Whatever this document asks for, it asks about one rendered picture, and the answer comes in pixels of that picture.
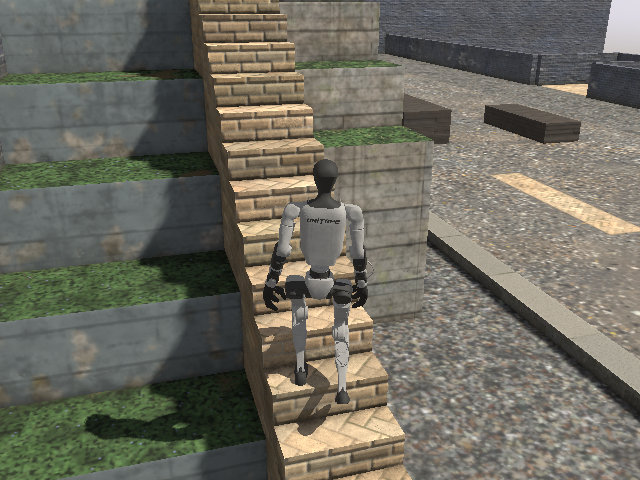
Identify stairs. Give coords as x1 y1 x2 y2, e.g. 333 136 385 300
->
189 0 412 480

